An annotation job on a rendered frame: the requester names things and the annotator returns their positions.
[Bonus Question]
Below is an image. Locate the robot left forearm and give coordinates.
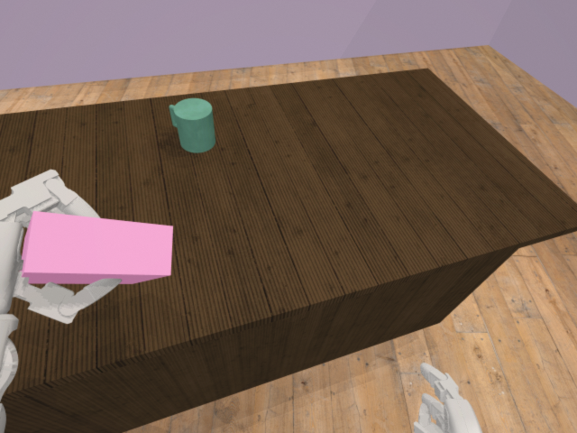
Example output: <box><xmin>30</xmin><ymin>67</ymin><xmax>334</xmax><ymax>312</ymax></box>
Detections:
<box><xmin>0</xmin><ymin>314</ymin><xmax>19</xmax><ymax>433</ymax></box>

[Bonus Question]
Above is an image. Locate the sponge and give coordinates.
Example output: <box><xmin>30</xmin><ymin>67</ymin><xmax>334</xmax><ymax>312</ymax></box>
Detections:
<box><xmin>20</xmin><ymin>211</ymin><xmax>173</xmax><ymax>284</ymax></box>

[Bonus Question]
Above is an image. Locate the robot left hand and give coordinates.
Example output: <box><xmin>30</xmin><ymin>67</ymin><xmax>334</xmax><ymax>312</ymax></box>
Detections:
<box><xmin>0</xmin><ymin>170</ymin><xmax>122</xmax><ymax>324</ymax></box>

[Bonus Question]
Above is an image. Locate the robot right hand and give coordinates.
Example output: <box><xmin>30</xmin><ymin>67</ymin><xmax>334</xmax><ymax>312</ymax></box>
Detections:
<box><xmin>414</xmin><ymin>363</ymin><xmax>482</xmax><ymax>433</ymax></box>

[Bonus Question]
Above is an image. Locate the table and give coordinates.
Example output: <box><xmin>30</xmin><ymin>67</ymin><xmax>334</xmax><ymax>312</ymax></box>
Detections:
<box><xmin>0</xmin><ymin>69</ymin><xmax>577</xmax><ymax>433</ymax></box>

